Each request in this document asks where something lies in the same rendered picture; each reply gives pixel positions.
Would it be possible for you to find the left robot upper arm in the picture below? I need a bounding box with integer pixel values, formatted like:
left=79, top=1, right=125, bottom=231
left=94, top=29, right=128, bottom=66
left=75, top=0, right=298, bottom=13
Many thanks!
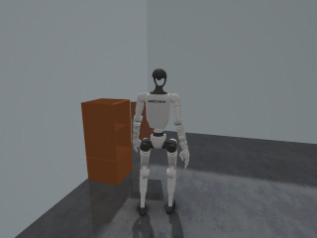
left=134, top=93, right=147, bottom=123

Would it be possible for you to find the robot thigh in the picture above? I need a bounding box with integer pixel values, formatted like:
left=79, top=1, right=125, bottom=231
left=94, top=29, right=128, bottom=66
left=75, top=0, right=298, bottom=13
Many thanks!
left=140, top=138, right=151, bottom=179
left=165, top=139, right=177, bottom=179

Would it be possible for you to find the left robot thigh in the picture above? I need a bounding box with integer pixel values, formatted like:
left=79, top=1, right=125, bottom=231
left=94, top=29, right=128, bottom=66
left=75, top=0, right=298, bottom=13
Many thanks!
left=140, top=138, right=151, bottom=179

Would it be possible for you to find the cupboard door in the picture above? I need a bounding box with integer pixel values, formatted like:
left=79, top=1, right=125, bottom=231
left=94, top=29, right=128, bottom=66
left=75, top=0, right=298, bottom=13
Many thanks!
left=131, top=101, right=155, bottom=149

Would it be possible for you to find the left robot forearm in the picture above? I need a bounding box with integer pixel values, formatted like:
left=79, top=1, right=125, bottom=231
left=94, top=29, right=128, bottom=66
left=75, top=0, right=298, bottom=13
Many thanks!
left=133, top=116, right=141, bottom=140

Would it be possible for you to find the right robot upper arm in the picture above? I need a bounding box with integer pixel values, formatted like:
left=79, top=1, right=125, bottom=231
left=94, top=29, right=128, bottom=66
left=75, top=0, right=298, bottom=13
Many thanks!
left=169, top=93, right=181, bottom=126

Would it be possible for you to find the right robot hand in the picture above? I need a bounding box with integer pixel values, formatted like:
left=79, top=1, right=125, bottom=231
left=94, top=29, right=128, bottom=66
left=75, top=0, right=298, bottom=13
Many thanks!
left=179, top=148, right=190, bottom=169

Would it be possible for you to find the right robot forearm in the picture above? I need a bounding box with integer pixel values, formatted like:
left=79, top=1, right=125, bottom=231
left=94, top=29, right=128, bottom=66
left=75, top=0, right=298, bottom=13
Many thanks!
left=176, top=117, right=188, bottom=150

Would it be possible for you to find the right robot thigh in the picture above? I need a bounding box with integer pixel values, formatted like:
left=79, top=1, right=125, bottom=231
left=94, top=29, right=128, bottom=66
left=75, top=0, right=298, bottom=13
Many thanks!
left=165, top=139, right=177, bottom=179

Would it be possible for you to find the left robot hand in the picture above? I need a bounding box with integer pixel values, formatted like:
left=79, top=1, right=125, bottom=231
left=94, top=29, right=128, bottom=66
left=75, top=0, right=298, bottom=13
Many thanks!
left=133, top=138, right=142, bottom=152

